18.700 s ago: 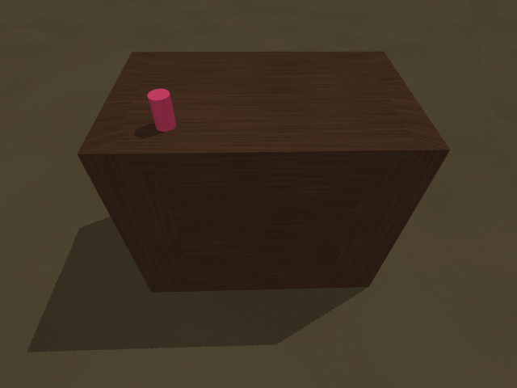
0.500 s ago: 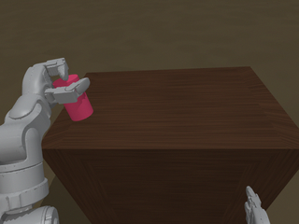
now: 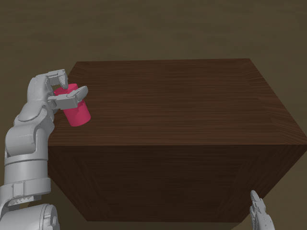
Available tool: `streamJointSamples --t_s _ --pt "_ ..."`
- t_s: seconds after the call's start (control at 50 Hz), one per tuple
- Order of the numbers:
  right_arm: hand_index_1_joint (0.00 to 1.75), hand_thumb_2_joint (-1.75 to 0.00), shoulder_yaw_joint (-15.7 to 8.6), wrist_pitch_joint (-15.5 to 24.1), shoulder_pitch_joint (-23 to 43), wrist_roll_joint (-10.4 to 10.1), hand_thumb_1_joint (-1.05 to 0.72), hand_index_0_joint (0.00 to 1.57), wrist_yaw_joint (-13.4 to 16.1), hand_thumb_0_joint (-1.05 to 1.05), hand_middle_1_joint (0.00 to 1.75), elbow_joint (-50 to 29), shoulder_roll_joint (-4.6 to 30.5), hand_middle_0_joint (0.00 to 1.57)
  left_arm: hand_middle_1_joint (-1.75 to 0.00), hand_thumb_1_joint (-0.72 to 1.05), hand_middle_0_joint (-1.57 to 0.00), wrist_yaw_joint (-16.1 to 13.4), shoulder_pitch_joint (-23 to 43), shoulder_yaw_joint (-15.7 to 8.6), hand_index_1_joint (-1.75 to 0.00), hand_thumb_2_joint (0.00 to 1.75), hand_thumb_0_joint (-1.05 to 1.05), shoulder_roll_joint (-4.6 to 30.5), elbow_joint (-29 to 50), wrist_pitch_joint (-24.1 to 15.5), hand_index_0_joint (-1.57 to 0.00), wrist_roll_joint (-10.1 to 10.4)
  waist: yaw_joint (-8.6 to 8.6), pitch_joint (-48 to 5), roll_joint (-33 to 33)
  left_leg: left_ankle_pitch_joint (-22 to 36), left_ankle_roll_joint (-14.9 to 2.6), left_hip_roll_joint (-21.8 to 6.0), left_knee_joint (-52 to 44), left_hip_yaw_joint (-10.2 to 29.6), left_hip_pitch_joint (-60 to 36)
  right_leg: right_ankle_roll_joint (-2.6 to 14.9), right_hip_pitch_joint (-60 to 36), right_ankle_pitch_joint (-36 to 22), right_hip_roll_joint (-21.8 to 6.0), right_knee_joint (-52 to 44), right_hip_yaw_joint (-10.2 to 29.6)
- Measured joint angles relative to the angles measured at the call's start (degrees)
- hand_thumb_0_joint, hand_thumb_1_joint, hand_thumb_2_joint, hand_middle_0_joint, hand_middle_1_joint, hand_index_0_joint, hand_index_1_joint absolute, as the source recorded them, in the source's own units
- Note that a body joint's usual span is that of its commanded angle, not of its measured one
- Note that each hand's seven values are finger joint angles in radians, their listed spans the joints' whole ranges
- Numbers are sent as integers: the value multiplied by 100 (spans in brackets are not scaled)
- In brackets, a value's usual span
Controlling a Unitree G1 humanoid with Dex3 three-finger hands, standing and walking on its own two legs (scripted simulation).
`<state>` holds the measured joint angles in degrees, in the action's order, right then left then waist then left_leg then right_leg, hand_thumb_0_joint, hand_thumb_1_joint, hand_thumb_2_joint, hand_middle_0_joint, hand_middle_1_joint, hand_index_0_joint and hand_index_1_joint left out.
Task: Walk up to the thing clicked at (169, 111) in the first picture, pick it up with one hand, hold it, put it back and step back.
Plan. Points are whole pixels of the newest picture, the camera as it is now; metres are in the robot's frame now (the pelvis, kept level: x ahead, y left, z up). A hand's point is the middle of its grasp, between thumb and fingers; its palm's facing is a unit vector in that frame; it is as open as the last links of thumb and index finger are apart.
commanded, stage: crouch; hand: left
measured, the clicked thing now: (73, 105) +0.38 +0.20 +0.18
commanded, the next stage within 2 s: lower in 0.86 s
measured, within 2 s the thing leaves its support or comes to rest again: neither
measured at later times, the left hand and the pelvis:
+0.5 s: hand (75, 96) +0.43 +0.22 +0.16, palm faces +0.22 -0.98 -0.01, open 4.7 cm; pelvis +0.01 +0.00 +0.00, yaw -1 degrees
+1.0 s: hand (78, 97) +0.46 +0.22 +0.14, palm faces +0.21 -0.98 +0.00, open 4.8 cm; pelvis +0.02 +0.00 +0.00, yaw -1 degrees
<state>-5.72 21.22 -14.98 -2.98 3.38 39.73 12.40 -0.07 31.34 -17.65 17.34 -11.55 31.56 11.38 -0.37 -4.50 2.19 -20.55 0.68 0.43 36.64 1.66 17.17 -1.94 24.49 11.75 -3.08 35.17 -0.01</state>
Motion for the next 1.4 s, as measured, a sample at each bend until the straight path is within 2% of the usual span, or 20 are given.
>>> streamJointSamples --t_s 0.12,0.3,0.6,0.88,1.04,1.4 --pt "5 -5 57 32 10 49 55 5 75 -1 5 7 27 5 -115 -6 -89 41 189 -16 -147 108 1 138 -750 -761 -145 -136 77 -1 -42 -49 5 -24 82 -9 123 1 106 12 25 28 7" --pt "5 -5 120 -8 -41 125 55 5 -12 -1 5 -212 45 5 -115 -6 -89 177 237 -46 -150 108 1 205 -1684 -1652 -148 -180 133 -73 -3 -77 -6 -48 57 -45 200 -5 188 12 53 -22 37" --pt "5 -5 227 -381 -37 156 54 5 -11 -1 5 -369 57 6 -114 -7 -90 277 394 -138 -154 110 1 344 -2650 -2764 -150 -248 243 3 -78 -95 17 -94 7 -24 293 23 279 32 94 -70 7" --pt "5 -5 285 -825 17 135 54 5 15 -1 5 -539 51 6 -114 -7 -90 408 485 -198 -152 110 1 460 -3232 -3343 -148 -210 310 30 -96 -122 25 -109 13 1 411 33 391 68 106 -61 -22" --pt "5 -5 329 -1000 29 140 53 5 8 -1 5 -729 5 6 -114 -7 -90 473 546 -222 -149 110 1 522 -3489 -3536 -145 -205 371 -13 -132 -161 26 -120 70 3 504 33 477 93 116 -25 -25" --pt "5 -6 334 -1352 -15 205 50 5 -83 -1 5 -1166 18 6 -115 -7 -90 505 557 -293 -148 110 1 517 -3889 -4242 -144 -246 473 -59 -200 -439 16 -108 790 -14 1333 17 1292 302 114 611 14"
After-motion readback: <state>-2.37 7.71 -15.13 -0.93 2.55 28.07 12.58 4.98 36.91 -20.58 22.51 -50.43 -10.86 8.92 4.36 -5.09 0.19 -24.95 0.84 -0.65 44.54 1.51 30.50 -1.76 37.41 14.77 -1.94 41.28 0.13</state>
